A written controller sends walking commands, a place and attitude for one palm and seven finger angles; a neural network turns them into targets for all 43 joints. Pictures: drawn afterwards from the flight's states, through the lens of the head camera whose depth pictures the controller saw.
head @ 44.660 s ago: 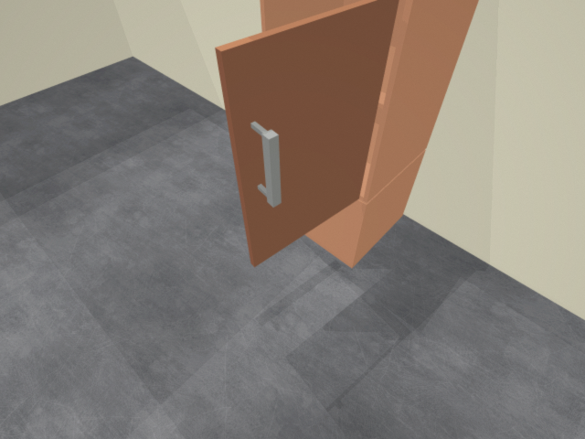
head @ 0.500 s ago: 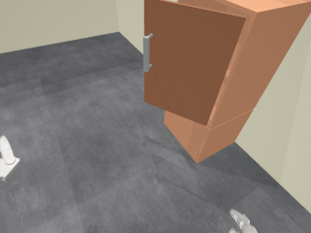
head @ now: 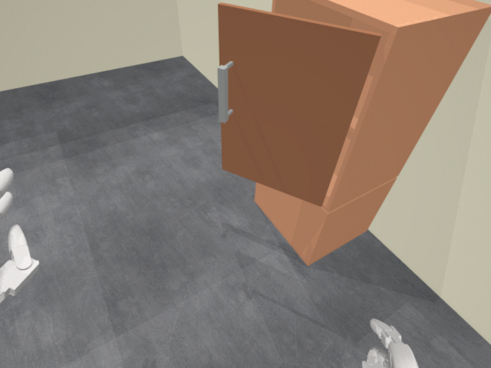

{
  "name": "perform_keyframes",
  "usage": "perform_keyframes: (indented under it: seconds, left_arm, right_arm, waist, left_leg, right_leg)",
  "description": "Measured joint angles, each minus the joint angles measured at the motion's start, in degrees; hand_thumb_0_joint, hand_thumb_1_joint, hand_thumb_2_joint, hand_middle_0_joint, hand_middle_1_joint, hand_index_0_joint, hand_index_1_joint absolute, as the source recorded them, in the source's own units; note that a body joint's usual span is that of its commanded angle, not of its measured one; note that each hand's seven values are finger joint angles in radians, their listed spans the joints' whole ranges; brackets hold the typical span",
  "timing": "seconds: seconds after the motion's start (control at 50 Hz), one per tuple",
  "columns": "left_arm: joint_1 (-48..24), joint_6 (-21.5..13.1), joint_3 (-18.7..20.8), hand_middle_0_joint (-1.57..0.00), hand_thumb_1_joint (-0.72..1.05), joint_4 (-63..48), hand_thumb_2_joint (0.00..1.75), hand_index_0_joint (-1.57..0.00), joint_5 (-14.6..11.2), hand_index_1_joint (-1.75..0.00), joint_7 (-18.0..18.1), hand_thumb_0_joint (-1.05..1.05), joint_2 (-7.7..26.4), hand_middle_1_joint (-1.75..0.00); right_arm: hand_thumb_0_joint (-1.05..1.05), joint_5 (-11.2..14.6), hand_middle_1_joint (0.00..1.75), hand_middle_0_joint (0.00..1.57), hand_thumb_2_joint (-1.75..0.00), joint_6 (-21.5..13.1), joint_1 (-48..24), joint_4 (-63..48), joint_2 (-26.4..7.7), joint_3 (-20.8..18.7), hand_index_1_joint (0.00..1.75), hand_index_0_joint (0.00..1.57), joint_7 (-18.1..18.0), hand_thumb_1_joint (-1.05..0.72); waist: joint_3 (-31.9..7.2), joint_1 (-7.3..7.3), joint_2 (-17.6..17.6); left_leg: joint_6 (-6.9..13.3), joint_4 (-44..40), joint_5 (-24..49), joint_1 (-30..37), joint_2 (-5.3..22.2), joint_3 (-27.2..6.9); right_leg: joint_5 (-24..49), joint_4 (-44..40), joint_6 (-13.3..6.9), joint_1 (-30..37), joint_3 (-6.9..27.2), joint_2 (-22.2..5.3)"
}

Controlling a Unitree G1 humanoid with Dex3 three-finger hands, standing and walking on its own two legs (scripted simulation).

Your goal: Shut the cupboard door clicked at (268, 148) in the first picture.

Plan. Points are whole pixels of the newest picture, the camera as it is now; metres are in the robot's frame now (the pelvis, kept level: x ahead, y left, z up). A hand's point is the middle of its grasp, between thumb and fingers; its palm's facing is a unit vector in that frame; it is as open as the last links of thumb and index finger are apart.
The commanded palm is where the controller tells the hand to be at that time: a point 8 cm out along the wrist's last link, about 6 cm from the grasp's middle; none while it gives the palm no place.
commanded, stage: let the arm hang, fingers relaxed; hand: left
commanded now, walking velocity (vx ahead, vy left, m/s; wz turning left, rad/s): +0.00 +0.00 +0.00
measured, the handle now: (226, 92) +0.87 +0.10 +0.02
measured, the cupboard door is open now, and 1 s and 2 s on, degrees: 32 32 32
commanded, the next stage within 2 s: look to check the result in 1.16 s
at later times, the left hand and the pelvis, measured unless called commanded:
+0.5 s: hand out of the picture -0.06 +0.21 -0.18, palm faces +0.06 -0.98 -0.18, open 7.0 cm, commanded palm none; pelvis -0.03 +0.02 +0.00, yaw +2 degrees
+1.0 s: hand out of the picture -0.06 +0.20 -0.17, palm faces +0.03 -0.98 -0.19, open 7.3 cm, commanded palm none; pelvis -0.04 +0.03 +0.01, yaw +0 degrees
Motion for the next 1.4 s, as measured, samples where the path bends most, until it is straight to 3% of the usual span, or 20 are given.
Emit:
perform_keyframes:
  seconds: [0.06,0.08,0.12,0.16,0.22,0.3,0.34,0.36,0.5,0.7,1.0,1.4]
  left_arm:
    - [0.17,-0.09,0.08,-0.22,0.89,0.18,0.90,-0.21,-0.02,-0.31,-0.04,0.02,0.19,-0.30]
    - [-1.46,-0.73,-1.21,-0.22,0.89,2.89,0.90,-0.21,0.60,-0.31,-0.89,0.02,0.52,-0.30]
    - [-7.50,1.63,-6.46,-0.21,0.89,13.78,0.90,-0.21,1.99,-0.31,-4.19,0.01,0.49,-0.30]
    - [-12.97,5.75,-11.74,-0.21,0.90,27.69,0.90,-0.20,2.82,-0.31,-6.80,0.01,-1.45,-0.30]
    - [-17.45,10.50,-17.70,-0.20,0.90,47.01,0.90,-0.20,3.48,-0.30,-8.70,0.01,-5.49,-0.30]
    - [-17.61,12.73,-22.68,-0.20,0.91,65.01,0.90,-0.20,3.62,-0.30,-9.23,0.01,-11.14,-0.29]
    - [-16.46,12.73,-23.66,-0.20,0.92,71.51,0.90,-0.20,3.40,-0.30,-9.13,0.01,-13.69,-0.30]
    - [-16.15,12.17,-22.17,-0.21,0.96,73.63,0.90,-0.20,2.99,-0.30,-8.02,0.00,-14.04,-0.30]
    - [-12.35,10.77,-21.31,-0.21,0.99,85.11,0.90,-0.21,3.60,-0.30,-8.44,-0.01,-11.88,-0.30]
    - [-8.64,9.91,-21.89,-0.20,0.92,92.67,0.90,-0.20,3.78,-0.30,-8.15,0.01,-13.16,-0.30]
    - [-13.16,8.84,-21.89,-0.20,0.91,91.16,0.90,-0.20,4.14,-0.30,-8.07,0.01,-15.06,-0.30]
    - [-16.27,8.51,-21.69,-0.20,0.91,91.43,0.90,-0.20,3.70,-0.30,-8.25,0.01,-12.58,-0.30]
  right_arm:
    - [0.01,-0.01,0.30,0.20,-0.90,0.06,0.49,-0.04,0.05,0.02,0.30,0.21,-0.04,-0.90]
    - [0.01,0.22,0.30,0.20,-0.90,-1.12,0.58,0.71,-0.57,-0.17,0.30,0.20,0.97,-0.90]
    - [0.01,-0.16,0.30,0.20,-0.90,-2.20,-0.07,3.22,-3.00,-0.45,0.30,0.20,3.40,-0.90]
    - [0.00,-0.81,0.30,0.20,-0.90,-1.25,-1.39,5.74,-4.94,-0.39,0.30,0.21,4.54,-0.90]
    - [0.00,-1.64,0.30,0.20,-0.90,0.39,-2.67,8.47,-5.26,-0.01,0.30,0.21,4.94,-0.90]
    - [0.00,-2.41,0.30,0.20,-0.90,1.68,-1.61,11.89,-2.68,0.83,0.30,0.21,4.93,-0.91]
    - [0.00,-2.57,0.30,0.20,-0.90,2.13,-0.32,14.43,-1.17,1.22,0.30,0.21,4.85,-0.91]
    - [0.00,-2.57,0.30,0.20,-0.90,2.34,0.56,15.79,-0.31,1.27,0.30,0.21,4.75,-0.91]
    - [0.00,-2.41,0.30,0.20,-0.90,3.26,4.94,24.26,2.88,0.37,0.30,0.21,3.83,-0.91]
    - [0.00,-1.86,0.30,0.20,-0.90,2.49,5.73,28.77,3.12,-0.82,0.30,0.21,3.20,-0.91]
    - [0.00,-2.02,0.30,0.20,-0.90,1.73,3.82,29.02,2.73,-1.47,0.30,0.20,3.21,-0.91]
    - [0.00,-1.93,0.30,0.20,-0.90,1.55,2.81,30.06,1.11,-1.25,0.30,0.20,3.27,-0.91]
  waist:
    - [0.08,-0.05,0.03]
    - [0.20,0.20,0.54]
    - [0.25,1.21,2.29]
    - [0.27,1.32,4.04]
    - [1.43,0.21,4.52]
    - [4.02,-0.98,1.60]
    - [5.00,-0.95,-0.04]
    - [5.36,-0.68,-0.74]
    - [6.24,1.09,-1.23]
    - [5.37,0.94,1.31]
    - [2.96,0.55,1.00]
    - [5.40,-0.09,0.89]
  left_leg:
    - [0.24,-0.21,0.23,-0.06,-0.12,0.09]
    - [0.38,0.33,0.32,-0.68,-0.24,-0.12]
    - [0.91,2.05,0.11,-2.28,-0.86,-0.41]
    - [1.57,3.41,-0.10,-3.56,-1.54,-0.50]
    - [2.16,3.93,0.18,-3.99,-2.36,-0.38]
    - [2.25,2.35,1.29,-2.51,-2.78,-0.13]
    - [2.23,1.03,2.00,-1.58,-2.71,-0.23]
    - [2.18,0.45,2.39,-1.37,-2.61,-0.55]
    - [2.30,-3.63,4.69,0.49,-2.46,-0.98]
    - [3.14,-7.37,6.49,3.02,-3.23,0.70]
    - [2.88,-8.71,7.26,3.71,-3.27,1.30]
    - [1.51,-8.48,6.11,4.80,-1.97,0.73]
  right_leg:
    - [0.30,-0.27,0.23,-0.04,0.07,-0.13]
    - [0.34,0.34,0.38,-0.58,-0.36,-0.27]
    - [-0.48,2.60,0.69,-2.20,-0.90,-0.90]
    - [-1.38,4.90,1.09,-3.74,-1.17,-1.62]
    - [-1.96,6.84,1.56,-4.69,-1.23,-2.50]
    - [-1.43,6.41,1.70,-3.79,-1.02,-2.94]
    - [-0.59,4.90,1.70,-2.77,-1.09,-2.81]
    - [-0.07,3.93,1.62,-2.30,-1.38,-2.64]
    - [3.17,-1.74,1.59,0.25,-1.69,-2.27]
    - [4.39,-3.35,2.34,1.33,-0.07,-3.18]
    - [4.26,-2.60,2.24,0.86,0.55,-3.28]
    - [4.30,-4.84,1.03,3.06,0.24,-1.90]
